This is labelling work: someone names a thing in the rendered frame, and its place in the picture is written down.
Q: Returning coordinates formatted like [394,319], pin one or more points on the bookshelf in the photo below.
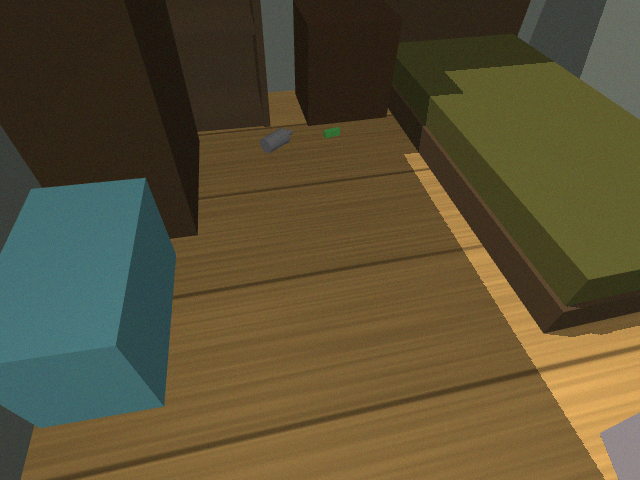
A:
[221,50]

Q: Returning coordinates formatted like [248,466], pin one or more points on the bed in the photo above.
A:
[544,168]

